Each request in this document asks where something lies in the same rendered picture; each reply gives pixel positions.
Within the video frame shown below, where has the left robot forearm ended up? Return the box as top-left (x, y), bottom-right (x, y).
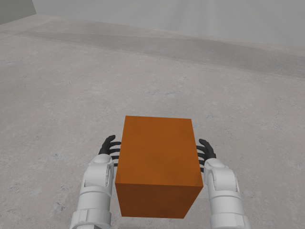
top-left (70, 154), bottom-right (114, 229)

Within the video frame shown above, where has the right robot forearm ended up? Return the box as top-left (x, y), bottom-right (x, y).
top-left (203, 158), bottom-right (252, 229)

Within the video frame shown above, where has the right robot hand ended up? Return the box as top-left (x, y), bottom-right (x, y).
top-left (196, 139), bottom-right (216, 172)

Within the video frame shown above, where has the carton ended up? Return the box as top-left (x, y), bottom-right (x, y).
top-left (115, 115), bottom-right (203, 219)

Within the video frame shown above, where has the left robot hand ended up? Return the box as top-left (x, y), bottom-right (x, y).
top-left (98, 135), bottom-right (121, 167)

